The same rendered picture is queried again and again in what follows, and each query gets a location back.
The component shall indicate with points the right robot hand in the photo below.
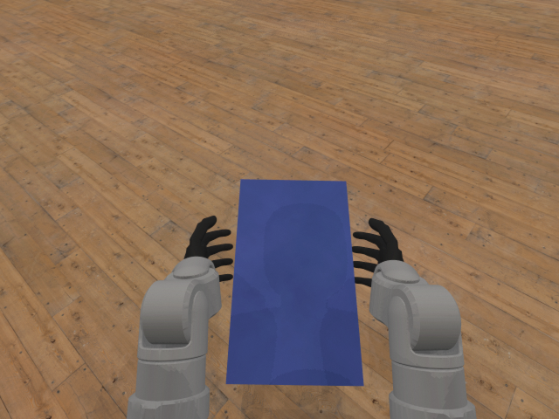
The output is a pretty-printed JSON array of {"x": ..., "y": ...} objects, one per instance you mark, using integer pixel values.
[{"x": 386, "y": 242}]

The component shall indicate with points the carton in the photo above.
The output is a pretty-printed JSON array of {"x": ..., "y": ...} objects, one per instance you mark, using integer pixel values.
[{"x": 294, "y": 314}]

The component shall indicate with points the right robot forearm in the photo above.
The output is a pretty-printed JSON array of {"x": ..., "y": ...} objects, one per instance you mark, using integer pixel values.
[{"x": 425, "y": 341}]

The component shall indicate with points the left robot hand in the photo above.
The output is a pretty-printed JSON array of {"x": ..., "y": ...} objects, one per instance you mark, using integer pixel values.
[{"x": 200, "y": 239}]

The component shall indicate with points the left robot forearm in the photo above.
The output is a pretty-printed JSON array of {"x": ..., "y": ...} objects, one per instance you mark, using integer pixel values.
[{"x": 173, "y": 343}]

